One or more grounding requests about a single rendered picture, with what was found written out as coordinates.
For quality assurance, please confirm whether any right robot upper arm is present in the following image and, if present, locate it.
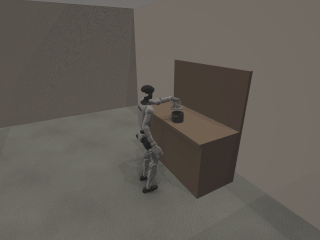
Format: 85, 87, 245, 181
141, 106, 154, 131

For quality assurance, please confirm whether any robot right foot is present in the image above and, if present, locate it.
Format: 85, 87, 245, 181
142, 185, 158, 194

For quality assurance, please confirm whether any left robot hand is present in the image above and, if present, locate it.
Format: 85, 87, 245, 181
172, 98, 182, 107

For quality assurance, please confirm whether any pot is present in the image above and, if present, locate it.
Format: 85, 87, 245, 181
171, 111, 184, 123

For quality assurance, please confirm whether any left robot thigh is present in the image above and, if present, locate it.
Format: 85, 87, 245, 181
136, 134, 151, 160

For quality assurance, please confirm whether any left robot upper arm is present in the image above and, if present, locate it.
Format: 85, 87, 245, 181
141, 97, 161, 105

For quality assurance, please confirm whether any lid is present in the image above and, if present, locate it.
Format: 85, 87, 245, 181
170, 106, 184, 110

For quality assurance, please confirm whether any right robot hand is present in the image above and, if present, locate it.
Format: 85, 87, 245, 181
153, 146, 165, 160

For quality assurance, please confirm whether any robot right forearm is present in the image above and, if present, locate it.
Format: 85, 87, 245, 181
143, 126, 157, 148

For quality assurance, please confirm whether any table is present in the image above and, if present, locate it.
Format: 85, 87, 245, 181
149, 59, 253, 199

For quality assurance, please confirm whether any robot left forearm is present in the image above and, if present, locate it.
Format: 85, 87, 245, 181
159, 96, 175, 104

